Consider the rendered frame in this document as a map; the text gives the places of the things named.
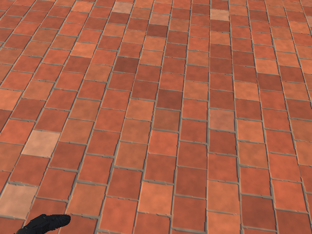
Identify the left robot hand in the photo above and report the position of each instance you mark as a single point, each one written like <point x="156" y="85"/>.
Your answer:
<point x="44" y="223"/>

